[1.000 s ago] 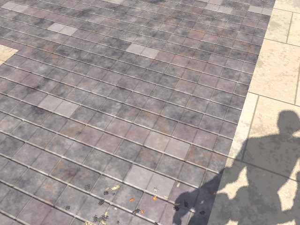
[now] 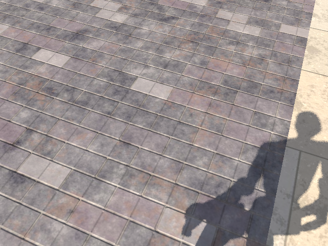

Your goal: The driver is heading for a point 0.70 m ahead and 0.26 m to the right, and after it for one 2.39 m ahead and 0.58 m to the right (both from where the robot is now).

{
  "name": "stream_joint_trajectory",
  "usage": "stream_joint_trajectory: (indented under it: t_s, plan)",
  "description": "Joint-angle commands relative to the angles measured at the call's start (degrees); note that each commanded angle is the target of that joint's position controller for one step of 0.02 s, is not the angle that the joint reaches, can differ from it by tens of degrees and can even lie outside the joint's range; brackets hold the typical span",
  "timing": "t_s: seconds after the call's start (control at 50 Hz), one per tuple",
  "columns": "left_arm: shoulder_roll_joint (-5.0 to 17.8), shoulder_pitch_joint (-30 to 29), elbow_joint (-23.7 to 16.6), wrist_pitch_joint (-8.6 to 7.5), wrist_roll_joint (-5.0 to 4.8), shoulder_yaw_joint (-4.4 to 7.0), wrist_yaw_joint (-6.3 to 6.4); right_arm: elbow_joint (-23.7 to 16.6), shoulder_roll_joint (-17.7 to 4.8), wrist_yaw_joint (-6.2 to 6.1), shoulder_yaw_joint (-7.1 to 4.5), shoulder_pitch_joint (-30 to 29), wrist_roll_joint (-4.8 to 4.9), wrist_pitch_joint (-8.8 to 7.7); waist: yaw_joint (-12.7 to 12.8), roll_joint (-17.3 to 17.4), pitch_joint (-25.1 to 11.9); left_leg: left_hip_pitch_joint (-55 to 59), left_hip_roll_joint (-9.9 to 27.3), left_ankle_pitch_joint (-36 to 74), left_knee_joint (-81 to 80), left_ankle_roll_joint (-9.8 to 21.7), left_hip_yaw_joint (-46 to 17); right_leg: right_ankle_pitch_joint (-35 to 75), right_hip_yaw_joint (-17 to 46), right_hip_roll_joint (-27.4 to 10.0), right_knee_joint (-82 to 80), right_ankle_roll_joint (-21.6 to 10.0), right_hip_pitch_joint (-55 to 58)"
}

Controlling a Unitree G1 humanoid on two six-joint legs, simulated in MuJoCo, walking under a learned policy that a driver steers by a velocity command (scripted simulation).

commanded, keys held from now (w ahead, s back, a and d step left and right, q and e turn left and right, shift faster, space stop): w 0.20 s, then w+e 0.70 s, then e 0.10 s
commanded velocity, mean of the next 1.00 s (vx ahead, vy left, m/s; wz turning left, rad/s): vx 0.49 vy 0.00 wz -0.34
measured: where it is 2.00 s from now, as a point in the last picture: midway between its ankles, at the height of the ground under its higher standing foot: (201, 191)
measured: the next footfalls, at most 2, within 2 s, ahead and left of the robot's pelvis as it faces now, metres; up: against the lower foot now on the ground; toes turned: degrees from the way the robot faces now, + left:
right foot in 0.38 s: +0.39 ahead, -0.16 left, +0.00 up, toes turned -5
left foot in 0.88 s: +0.71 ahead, -0.01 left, +0.00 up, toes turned -22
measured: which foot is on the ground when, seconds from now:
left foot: down 0.00-0.38, up 0.40-0.86, down 0.88-1.00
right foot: up 0.00-0.36, down 0.38-0.88, up 0.90-1.00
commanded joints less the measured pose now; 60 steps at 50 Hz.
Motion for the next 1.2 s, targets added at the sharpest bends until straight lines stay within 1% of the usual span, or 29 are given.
stream_joint_trajectory:
  t_s: [0.02, 0.1, 0.18, 0.26, 0.32, 0.36, 0.38, 0.4, 0.42, 0.44, 0.46, 0.48, 0.5, 0.56, 0.6, 0.7, 0.8, 0.84, 0.86, 0.88, 0.9, 0.92, 0.94, 0.96, 0.98, 1.02, 1.06, 1.14, 1.2]
  plan:
    - [2.48, 4.95, -1.75, 1.14, 0.51, 1.01, 0.57, -2.38, -5.91, -0.66, -0.68, -1.5, -0.23, -1.28, 3.05, 5.71, -1.13, -1.27, 15.26, 0.66, -16.53, 9.74, -14.21, 4.82, 1.37, -3.99, -4.13, 0.9, -3.32]
    - [3.16, -4.79, -5.21, 0.79, 1.3, 1.29, 0.23, -1.32, -7.9, -2.47, -0.97, 3.63, -0.02, -0.79, 0.72, 4.4, 0.69, 3.34, 14.88, 3.76, -17.41, 8.89, -11.8, 17.48, 0.7, -3.85, -18.93, 2.92, -10.48]
    - [1.94, -13.17, -7.36, 0.26, 0.77, 0.51, -0.82, -0.27, -8.85, -3.02, -1.12, 8.21, 0.79, -0.35, -2.11, 4.5, 1.58, 6.69, 13.94, 4.41, -17.0, 7.21, -8.37, 24.3, -2.1, -0.85, -31.66, 3.2, -7.89]
    - [2.35, -17.89, -9.57, 0.01, 0.16, -0.05, -2.38, 1.37, -9.53, -3.24, -1.65, 11.39, 0.94, 0.59, -3.28, 4.68, 2.63, 16.06, 17.48, 5.94, -13.86, 6.5, -6.78, 20.53, -2.22, 0.06, -36.59, 1.54, -10.15]
    - [4.39, -16.08, -10.56, -0.11, -0.06, 0.47, -3.45, 1.15, -10.45, -3.54, -2.28, 9.86, 0.85, 1.44, -0.79, 5.92, 0.71, 20.96, 19.31, 18.68, -7.96, 4.54, -4.57, 12.71, -3.55, 2.26, -37.77, -1.63, -5.86]
    - [8.17, -2.93, -6.98, 0.07, 0.16, 2.8, -3.47, -0.03, -10.04, -3.76, -2.09, 7.81, 0.52, 2.24, 5.88, 5.76, -7.55, 18.49, 15.74, 36.92, 9.32, 1.87, 0.22, 12.59, -7.0, 7.26, -39.14, -4.47, 12.81]
    - [12.74, 7.17, -4.83, 0.34, 0.35, 4.48, -3.06, -1.76, -8.8, -4.05, -1.29, 8.63, -0.51, 2.27, 8.8, 0.09, -14.47, 6.33, 13.08, 25.52, 26.87, -0.52, 2.94, 13.42, 4.51, 0.05, -38.33, -7.81, 29.85]
    - [17.67, 11.46, -3.81, 0.52, 0.27, 5.51, -3.21, -3.1, -1.07, -2.9, 1.21, 14.45, -1.27, 0.62, 4.75, -14.82, -20.48, -19.32, 1.08, -13.3, 47.61, -4.75, 0.61, 2.14, 35.39, -12.76, -45.53, -18.61, 50.14]
    - [12.48, 11.62, -4.08, 0.54, 0.29, 3.97, -3.22, -3.04, -5.32, -2.28, 0.48, 10.84, 0.61, -1.57, 6.78, -10.49, -22.28, -27.55, 1.36, -23.06, 55.37, -3.61, -9.05, -3.58, 43.36, -13.56, -52.18, -18.21, 53.26]
    - [9.91, 7.35, -5.29, 0.26, 0.56, 3.3, -2.91, -5.08, -8.71, -1.92, -0.32, 5.09, 2.35, -3.07, 6.78, -8.37, -14.56, -32.31, 4.46, -18.92, 56.28, -2.11, -10.0, 0.51, 35.23, -11.63, -52.18, -15.36, 47.78]
    - [8.51, 3.08, -6.87, 0.03, 0.95, 2.83, -2.77, -5.93, -9.0, -2.24, -0.26, 1.65, 2.21, -3.74, 5.42, -2.24, -11.09, -30.46, 7.09, -14.06, 53.2, -1.51, -9.65, 6.79, 28.25, -9.38, -52.53, -13.86, 40.09]
    - [6.81, -0.23, -7.76, -0.03, 1.31, 2.28, -2.84, -6.11, -9.1, -2.68, -0.76, 0.0, 1.05, -3.72, 3.38, 1.29, -7.77, -27.1, 8.8, -11.21, 47.99, -1.8, -9.33, 13.28, 23.11, -7.49, -53.55, -13.0, 31.79]
    - [5.41, -1.75, -8.38, -0.17, 1.78, 1.76, -2.76, -6.53, -9.21, -2.94, -1.19, 0.21, 0.41, -3.08, 1.39, 0.81, -7.22, -22.78, 10.09, -9.72, 44.6, -2.03, -9.75, 17.27, 20.32, -6.08, -54.82, -12.54, 26.89]
    - [7.39, -0.27, -8.62, -0.09, 0.93, 2.22, -1.95, -7.79, -7.04, -3.44, -1.25, -0.34, -0.36, -1.2, -0.19, -0.15, -4.85, -20.35, 9.99, -8.06, 36.11, -4.32, -8.66, 20.33, 16.72, -4.54, -57.59, -13.22, 20.42]
    - [9.24, 2.05, -8.48, 0.02, 0.75, 2.77, -0.98, -9.62, -6.57, -3.7, -1.18, -4.85, -0.53, -0.64, 0.78, -0.22, -2.79, -22.1, 9.16, -2.04, 28.25, -6.0, -8.03, 20.14, 14.99, -3.66, -58.67, -12.79, 18.53]
    - [9.05, 6.08, -8.1, 0.85, 0.44, 2.84, -0.03, -13.09, -4.93, -2.86, -0.53, -15.16, 0.18, -1.08, 4.31, -2.78, -0.94, -15.5, 4.91, 13.8, 9.99, -6.4, -6.93, 14.11, 11.86, 0.23, -57.79, -8.65, 14.42]
    - [8.98, 8.26, -7.81, 1.81, -0.01, 3.1, 0.48, -15.52, -7.7, -1.84, -1.01, -18.06, 0.79, -2.1, 4.37, -3.47, -1.34, -13.47, 4.13, 9.44, 3.66, -5.44, -9.31, 13.12, 18.47, -2.79, -50.96, -7.52, 22.51]
    - [9.2, 7.14, -8.72, 2.32, 0.29, 3.32, 0.73, -14.81, -9.18, -1.75, -1.58, -13.88, 0.88, -2.75, 1.85, -5.0, -2.77, -7.63, 3.76, 4.99, 1.94, -3.99, -8.51, 16.99, 20.4, -2.77, -46.59, -6.71, 23.7]
    - [7.9, 6.18, -9.65, 2.39, 0.49, 2.87, 0.62, -13.34, -10.83, -2.03, -2.44, -7.83, 0.45, -3.03, -1.09, -4.66, -6.36, 1.37, 4.35, 4.75, 0.74, -2.28, -8.22, 20.7, 19.25, 0.06, -40.72, -5.3, 22.25]
    - [5.23, 4.95, -11.2, 2.22, 1.2, 1.82, 0.27, -12.19, -13.71, -2.42, -3.31, 1.36, -0.43, -3.17, -5.31, -0.99, -14.14, 16.27, 12.06, 3.17, 3.17, 1.17, -14.59, 16.82, 15.37, 3.58, -26.62, -3.42, 15.49]
    - [0.84, 12.69, -12.5, 1.45, 0.07, 0.56, 0.08, -10.84, -18.74, -2.67, -4.7, 8.52, -1.12, -2.27, -3.33, 15.61, -22.97, 38.09, 25.89, -3.92, 0.8, 10.22, -37.84, -5.84, 7.28, 12.04, -7.24, 0.96, -4.89]
    - [5.0, 13.92, -12.45, 1.28, -0.74, 0.9, 0.25, -10.98, -14.75, -2.38, -3.78, 7.59, -0.17, -1.68, -2.68, 19.3, -22.37, 37.94, 29.52, -8.07, -3.13, 11.88, -48.96, -17.6, 7.65, 8.98, 2.71, 1.74, -13.84]
    - [9.87, 9.54, -12.54, 1.68, -0.67, 2.21, 0.43, -12.67, -10.04, -2.45, -2.48, 3.36, -0.06, -1.37, -3.11, 11.63, -13.96, 29.87, 27.09, -1.29, -2.92, 9.31, -39.48, -14.09, 8.22, 6.55, 6.1, 2.4, -15.73]
    - [10.26, 6.25, -13.16, 2.34, -0.11, 2.62, 0.75, -13.53, -8.38, -2.45, -1.84, -0.31, -0.49, -0.91, -1.99, 6.29, -9.31, 21.51, 24.61, 11.79, -2.27, 7.43, -29.28, -10.71, 6.01, 4.54, 5.79, 3.34, -13.45]
    - [9.83, 4.69, -13.78, 2.9, 0.64, 2.96, 0.93, -13.34, -7.01, -2.24, -1.38, -2.83, -0.7, -0.53, -0.52, 4.67, -6.16, 14.65, 21.97, 22.71, -2.46, 6.63, -22.4, -9.21, 4.92, 3.27, 3.28, 4.06, -11.23]
    - [7.01, 5.83, -14.58, 4.37, 0.43, 3.0, 0.7, -12.59, -6.87, -2.04, -1.28, -4.41, -1.12, -0.35, 1.84, 7.94, -4.88, 7.17, 18.82, 29.42, -4.59, 5.81, -14.04, -7.02, 2.97, 1.2, -0.72, 4.5, -6.1]
    - [4.85, 4.34, -16.67, 5.26, 0.16, 2.46, 0.51, -11.87, -8.9, -2.4, -2.01, -4.87, -0.99, -0.25, 2.25, 8.98, -4.62, 5.42, 18.73, 32.96, -6.99, 7.51, -9.83, -3.5, 1.3, 1.02, -5.16, 5.28, -6.18]
    - [4.42, 0.87, -19.46, 5.55, 0.46, 2.04, -0.55, -11.85, -10.99, -3.74, -2.76, -6.19, -0.08, 1.23, 1.68, 7.72, -7.08, 6.77, 18.75, 32.03, -8.28, 7.58, -2.76, 8.93, -0.69, 0.84, -17.42, 5.09, -2.94]
    - [4.79, -3.46, -21.58, 5.66, 0.68, 2.08, -1.82, -11.47, -11.77, -4.02, -2.82, -5.58, 0.44, 2.29, 0.26, 7.32, -6.41, 7.84, 18.3, 27.96, -7.29, 6.2, 1.03, 13.44, -2.67, 1.78, -25.29, 4.01, 0.2]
